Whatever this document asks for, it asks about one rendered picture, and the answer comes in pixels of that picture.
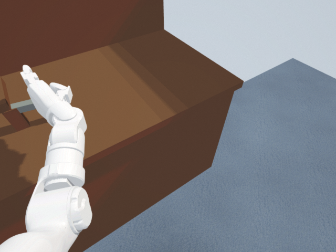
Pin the robot left hand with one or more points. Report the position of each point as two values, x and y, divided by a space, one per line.
42 95

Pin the tap lever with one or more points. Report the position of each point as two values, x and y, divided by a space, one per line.
23 106

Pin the robot left forearm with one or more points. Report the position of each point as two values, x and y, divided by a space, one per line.
65 150

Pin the left robot upper arm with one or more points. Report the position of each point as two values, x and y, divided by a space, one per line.
54 220

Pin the counter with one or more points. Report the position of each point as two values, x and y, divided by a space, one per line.
154 106

